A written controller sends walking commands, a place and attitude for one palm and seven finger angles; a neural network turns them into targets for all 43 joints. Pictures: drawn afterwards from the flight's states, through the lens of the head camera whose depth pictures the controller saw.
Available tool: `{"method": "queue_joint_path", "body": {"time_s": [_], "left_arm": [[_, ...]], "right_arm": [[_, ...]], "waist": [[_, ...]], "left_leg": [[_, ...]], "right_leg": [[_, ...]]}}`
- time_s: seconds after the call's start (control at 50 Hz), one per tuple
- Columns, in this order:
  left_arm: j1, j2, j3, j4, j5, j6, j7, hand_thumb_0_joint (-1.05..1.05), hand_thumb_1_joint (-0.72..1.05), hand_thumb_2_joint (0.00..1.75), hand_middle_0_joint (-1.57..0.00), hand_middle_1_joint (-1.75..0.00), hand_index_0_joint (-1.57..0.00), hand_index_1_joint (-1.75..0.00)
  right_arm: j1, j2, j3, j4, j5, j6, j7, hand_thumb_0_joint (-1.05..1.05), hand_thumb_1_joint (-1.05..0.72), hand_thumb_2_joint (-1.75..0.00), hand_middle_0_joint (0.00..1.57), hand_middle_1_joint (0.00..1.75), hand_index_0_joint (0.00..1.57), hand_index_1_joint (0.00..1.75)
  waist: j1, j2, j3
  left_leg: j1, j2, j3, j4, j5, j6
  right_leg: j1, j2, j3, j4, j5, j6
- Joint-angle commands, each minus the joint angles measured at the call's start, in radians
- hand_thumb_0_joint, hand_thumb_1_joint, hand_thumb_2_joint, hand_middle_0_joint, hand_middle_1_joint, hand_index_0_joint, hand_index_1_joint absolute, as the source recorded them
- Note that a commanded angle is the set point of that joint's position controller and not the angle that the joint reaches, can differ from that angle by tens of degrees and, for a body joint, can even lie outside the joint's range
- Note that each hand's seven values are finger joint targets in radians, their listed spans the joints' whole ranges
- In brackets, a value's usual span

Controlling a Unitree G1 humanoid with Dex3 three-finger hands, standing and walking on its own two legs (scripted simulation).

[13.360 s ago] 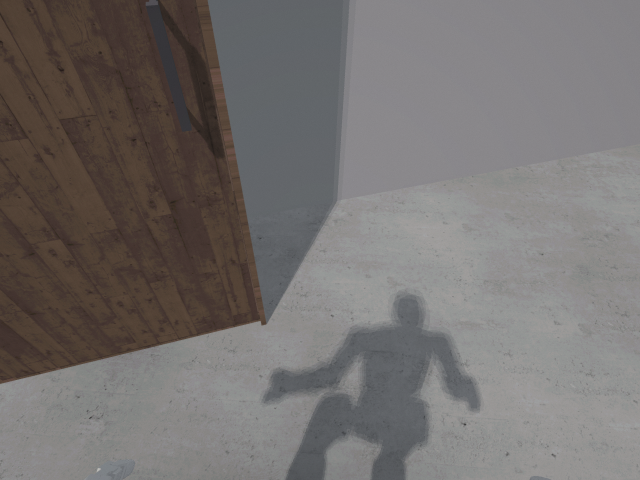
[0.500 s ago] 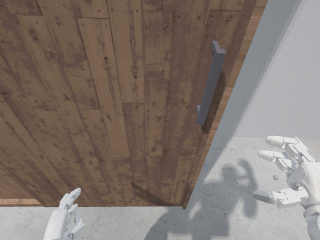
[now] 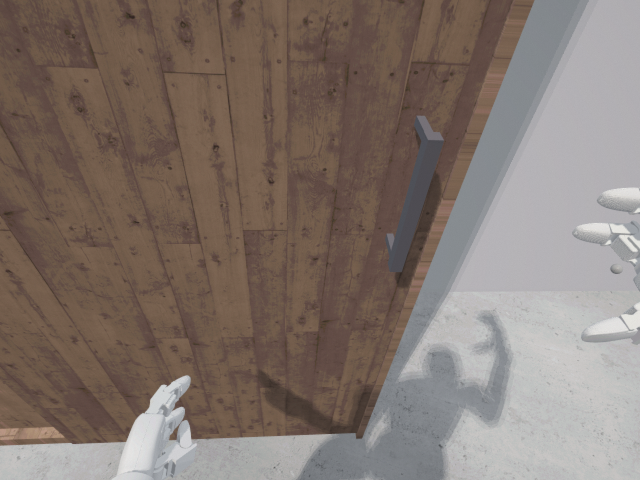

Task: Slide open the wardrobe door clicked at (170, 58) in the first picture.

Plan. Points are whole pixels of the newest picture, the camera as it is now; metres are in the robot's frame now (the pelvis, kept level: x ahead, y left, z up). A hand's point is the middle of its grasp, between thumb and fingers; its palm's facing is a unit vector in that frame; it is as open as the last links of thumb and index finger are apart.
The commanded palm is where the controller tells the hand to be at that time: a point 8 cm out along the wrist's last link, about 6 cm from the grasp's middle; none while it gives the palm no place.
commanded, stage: raise the hand with hooked fingers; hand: right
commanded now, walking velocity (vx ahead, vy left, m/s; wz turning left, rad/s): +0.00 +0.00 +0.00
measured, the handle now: (407, 201) +0.40 -0.10 +0.18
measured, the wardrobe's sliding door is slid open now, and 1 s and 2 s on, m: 0.00 0.00 0.00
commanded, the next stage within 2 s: move the hooked fingers beside the handle in 0.50 s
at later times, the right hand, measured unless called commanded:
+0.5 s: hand (605, 274) +0.28 -0.28 +0.19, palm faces +0.10 +0.99 -0.12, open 14.0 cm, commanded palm +0.23 -0.32 +0.21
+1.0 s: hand (561, 255) +0.29 -0.24 +0.20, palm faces +0.04 +1.00 -0.09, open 14.0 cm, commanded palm +0.26 -0.28 +0.20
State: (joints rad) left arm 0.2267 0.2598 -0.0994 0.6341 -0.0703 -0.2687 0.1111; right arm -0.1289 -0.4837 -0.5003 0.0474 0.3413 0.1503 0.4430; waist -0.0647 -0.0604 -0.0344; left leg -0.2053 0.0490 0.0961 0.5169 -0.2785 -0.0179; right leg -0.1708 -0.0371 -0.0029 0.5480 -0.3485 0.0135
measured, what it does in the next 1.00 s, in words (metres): stands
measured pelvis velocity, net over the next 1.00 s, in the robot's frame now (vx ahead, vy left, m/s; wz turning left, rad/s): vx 0.00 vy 0.01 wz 0.02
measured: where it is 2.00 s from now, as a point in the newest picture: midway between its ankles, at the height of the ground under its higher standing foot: outside the picture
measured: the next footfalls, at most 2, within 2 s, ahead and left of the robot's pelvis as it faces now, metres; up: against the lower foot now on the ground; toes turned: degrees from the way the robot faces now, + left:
none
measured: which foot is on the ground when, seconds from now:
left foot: down 0.00-1.00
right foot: down 0.00-1.00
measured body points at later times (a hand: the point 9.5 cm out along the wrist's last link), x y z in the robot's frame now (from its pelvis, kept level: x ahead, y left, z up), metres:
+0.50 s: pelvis -0.01 +0.00 +0.00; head -0.03 +0.02 +0.45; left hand +0.18 +0.23 -0.07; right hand +0.27 -0.33 +0.20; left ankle +0.00 +0.13 -0.73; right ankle -0.03 -0.13 -0.73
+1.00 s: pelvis +0.00 +0.01 +0.00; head -0.03 +0.03 +0.45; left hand +0.18 +0.23 -0.07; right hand +0.29 -0.29 +0.21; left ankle +0.00 +0.13 -0.73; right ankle -0.03 -0.13 -0.73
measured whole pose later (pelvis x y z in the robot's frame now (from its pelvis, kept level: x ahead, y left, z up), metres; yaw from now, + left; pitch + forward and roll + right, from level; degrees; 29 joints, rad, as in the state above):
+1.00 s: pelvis +0.00 +0.01 +0.00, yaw +1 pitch -2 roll +0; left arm 0.22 0.26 -0.08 0.63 -0.07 -0.25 0.11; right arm -0.16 -0.42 -0.43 0.05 0.31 0.22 0.37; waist -0.03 -0.06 -0.05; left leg -0.22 0.05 0.08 0.53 -0.28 -0.01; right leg -0.15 -0.03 -0.02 0.51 -0.33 0.02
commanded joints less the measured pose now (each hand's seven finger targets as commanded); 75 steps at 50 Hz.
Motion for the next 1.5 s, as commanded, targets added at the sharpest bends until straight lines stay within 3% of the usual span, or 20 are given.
{"method": "queue_joint_path", "body": {"time_s": [0.0,0.1,0.18,0.22,0.3,0.36,0.4,0.42,0.52,0.58,0.66,0.74,0.84,0.92,0.98,1.04,1.12,1.26,1.3,1.48], "left_arm": [[-0.109,0.139,0.061,-0.148,-0.014,-0.042,0.017,0.00,0.90,0.90,-0.20,-0.30,-0.20,-0.30],[-0.136,0.144,0.069,-0.209,-0.020,-0.024,-0.003,0.00,0.90,0.90,-0.20,-0.30,-0.20,-0.30],[-0.140,0.127,0.071,-0.225,-0.003,-0.031,-0.005,0.00,0.90,0.90,-0.20,-0.30,-0.20,-0.30],[-0.134,0.127,0.071,-0.209,0.005,-0.036,-0.004,0.00,0.90,0.90,-0.20,-0.30,-0.20,-0.30],[-0.123,0.127,0.071,-0.178,-0.004,-0.041,0.006,0.00,0.90,0.90,-0.20,-0.30,-0.20,-0.30],[-0.119,0.130,0.069,-0.174,-0.014,-0.038,0.017,0.00,0.90,0.90,-0.20,-0.30,-0.20,-0.30],[-0.119,0.135,0.067,-0.182,-0.016,-0.042,0.023,0.00,0.90,0.90,-0.20,-0.30,-0.20,-0.30],[-0.117,0.136,0.067,-0.183,-0.014,-0.039,0.024,0.00,0.90,0.90,-0.20,-0.30,-0.20,-0.30],[-0.130,0.131,0.064,-0.190,0.000,-0.043,0.016,0.00,0.90,0.90,-0.20,-0.30,-0.20,-0.30],[-0.133,0.128,0.062,-0.182,-0.002,-0.041,0.011,0.00,0.90,0.90,-0.20,-0.30,-0.20,-0.30],[-0.131,0.130,0.064,-0.170,-0.014,-0.038,0.012,0.00,0.90,0.90,-0.20,-0.30,-0.20,-0.30],[-0.130,0.125,0.064,-0.189,-0.012,-0.048,0.016,0.00,0.90,0.90,-0.20,-0.30,-0.20,-0.30],[-0.138,0.116,0.062,-0.181,0.002,-0.055,0.019,0.00,0.90,0.90,-0.20,-0.30,-0.20,-0.30],[-0.134,0.123,0.070,-0.161,0.001,-0.040,0.012,0.00,0.90,0.90,-0.20,-0.30,-0.20,-0.30],[-0.150,0.117,0.068,-0.180,-0.007,-0.030,0.008,0.00,0.90,0.90,-0.20,-0.30,-0.20,-0.30],[-0.146,0.118,0.072,-0.186,-0.010,-0.032,0.010,0.00,0.90,0.90,-0.20,-0.30,-0.20,-0.30],[-0.144,0.115,0.072,-0.181,-0.005,-0.043,0.021,0.00,0.90,0.90,-0.20,-0.30,-0.20,-0.30],[-0.139,0.112,0.071,-0.151,-0.003,-0.044,0.031,0.00,0.90,0.90,-0.20,-0.30,-0.20,-0.30],[-0.141,0.113,0.068,-0.149,-0.005,-0.036,0.032,0.00,0.90,0.90,-0.20,-0.30,-0.20,-0.30],[-0.151,0.103,0.069,-0.172,0.000,-0.023,0.018,0.00,0.90,0.90,-0.20,-0.30,-0.20,-0.30]], "right_arm": [[-0.306,-0.274,-0.070,0.044,0.012,0.033,0.027,0.00,0.50,-0.30,0.30,1.20,0.30,1.20],[-0.292,-0.262,-0.029,-0.080,0.002,0.076,0.067,0.00,0.50,-0.30,0.30,1.20,0.30,1.20],[-0.274,-0.349,-0.169,-0.255,0.040,-0.026,0.026,0.00,0.50,-0.30,0.30,1.20,0.30,1.20],[-0.246,-0.410,-0.244,-0.261,0.045,-0.063,-0.009,0.00,0.50,-0.30,0.30,1.20,0.30,1.20],[-0.302,-0.310,-0.151,-0.149,0.012,-0.035,-0.042,0.00,0.50,-0.30,0.30,1.20,0.30,1.20],[-0.360,-0.248,-0.035,-0.104,-0.019,0.024,-0.031,0.00,0.50,-0.30,0.30,1.20,0.30,1.20],[-0.381,-0.241,0.000,-0.113,-0.029,0.042,-0.012,0.00,0.50,-0.30,0.30,1.20,0.30,1.20],[-0.359,-0.245,0.000,-0.114,-0.026,0.042,-0.004,0.00,0.50,-0.30,0.30,1.20,0.30,1.20],[-0.288,-0.355,-0.149,-0.185,0.011,-0.017,0.010,0.00,0.50,-0.30,0.30,1.20,0.30,1.20],[-0.267,-0.325,-0.157,-0.121,0.025,-0.019,0.004,0.00,0.50,-0.30,0.30,1.20,0.30,1.20],[-0.356,-0.227,-0.026,-0.062,0.002,0.022,-0.007,0.00,0.50,-0.30,0.30,1.20,0.30,1.20],[-0.420,-0.189,0.053,-0.198,-0.028,0.023,-0.024,0.00,0.50,-0.30,0.30,1.20,0.30,1.20],[-0.376,-0.233,-0.041,-0.268,-0.014,-0.029,-0.067,0.00,0.50,-0.30,0.30,1.20,0.30,1.20],[-0.267,-0.267,-0.113,-0.134,-0.019,0.002,-0.096,0.00,0.50,-0.30,0.30,1.20,0.30,1.20],[-0.264,-0.199,-0.044,-0.150,-0.026,0.044,-0.093,0.00,0.50,-0.30,0.30,1.20,0.30,1.20],[-0.309,-0.144,0.030,-0.185,-0.024,0.055,-0.081,0.00,0.50,-0.30,0.30,1.20,0.30,1.20],[-0.368,-0.157,0.038,-0.264,-0.020,0.010,-0.079,0.00,0.50,-0.30,0.30,1.20,0.30,1.20],[-0.415,-0.130,0.057,-0.192,-0.041,-0.002,-0.133,0.00,0.50,-0.30,0.30,1.20,0.30,1.20],[-0.427,-0.120,0.071,-0.143,-0.049,0.015,-0.145,0.00,0.50,-0.30,0.30,1.20,0.30,1.20],[-0.446,-0.091,0.084,-0.199,-0.053,0.004,-0.164,0.00,0.50,-0.30,0.30,1.20,0.30,1.20]], "waist": [[0.025,0.017,-0.050],[0.012,0.012,-0.182],[-0.009,0.017,-0.299],[-0.024,0.013,-0.270],[0.008,-0.095,-0.096],[0.031,-0.096,-0.047],[0.036,-0.079,-0.072],[0.036,-0.014,-0.092],[-0.001,0.028,-0.227],[0.000,0.009,-0.168],[0.032,-0.021,-0.053],[0.038,-0.049,-0.150],[0.012,-0.018,-0.240],[-0.011,0.039,-0.157],[0.001,-0.015,-0.124],[0.024,0.012,-0.144],[0.032,0.015,-0.199],[0.028,-0.012,-0.157],[0.032,0.025,-0.132],[0.023,0.038,-0.232]], "left_leg": [[0.012,-0.031,-0.008,-0.070,0.258,0.031],[0.059,-0.024,-0.012,-0.037,0.315,0.033],[0.123,-0.033,-0.013,-0.027,0.341,0.032],[0.123,-0.036,-0.014,-0.039,0.324,0.034],[0.019,-0.031,-0.011,-0.061,0.240,0.037],[-0.011,-0.025,-0.017,-0.083,0.172,0.034],[-0.004,-0.026,-0.017,-0.081,0.155,0.032],[0.010,-0.030,-0.018,-0.083,0.169,0.031],[0.088,-0.036,-0.012,-0.057,0.261,0.032],[0.063,-0.034,-0.005,-0.054,0.273,0.031],[-0.019,-0.028,-0.009,-0.076,0.180,0.029],[0.005,-0.027,-0.012,-0.060,0.194,0.031],[0.073,-0.026,-0.009,-0.040,0.267,0.033],[0.073,-0.024,-0.002,-0.045,0.285,0.032],[0.051,-0.015,-0.006,-0.039,0.303,0.031],[0.033,-0.018,-0.011,-0.043,0.294,0.024],[0.039,-0.021,-0.015,-0.037,0.292,0.023],[0.017,-0.015,-0.013,-0.038,0.249,0.026],[0.010,-0.014,-0.010,-0.042,0.224,0.025],[0.069,-0.011,-0.014,-0.016,0.325,0.026]], "right_leg": [[-0.017,0.033,0.019,-0.102,0.281,-0.034],[0.022,0.039,0.017,-0.077,0.344,-0.035],[0.064,0.039,0.014,-0.069,0.379,-0.035],[0.046,0.036,0.011,-0.072,0.371,-0.035],[0.018,0.030,0.002,-0.107,0.292,-0.029],[0.017,0.026,0.003,-0.121,0.227,-0.030],[0.026,0.029,0.013,-0.120,0.215,-0.035],[0.034,0.025,0.016,-0.113,0.226,-0.038],[0.064,0.033,0.023,-0.093,0.311,-0.038],[0.033,0.033,0.016,-0.101,0.309,-0.033],[0.010,0.027,0.012,-0.116,0.225,-0.030],[0.063,0.028,0.021,-0.106,0.251,-0.034],[0.086,0.029,0.026,-0.099,0.324,-0.031],[0.017,0.027,0.012,-0.105,0.328,-0.030],[0.009,0.029,-0.002,-0.103,0.330,-0.028],[0.034,0.026,-0.003,-0.089,0.311,-0.035],[0.074,0.027,0.005,-0.075,0.315,-0.038],[0.053,0.031,0.010,-0.091,0.281,-0.034],[0.031,0.032,0.013,-0.099,0.258,-0.035],[0.061,0.031,0.004,-0.082,0.339,-0.035]]}}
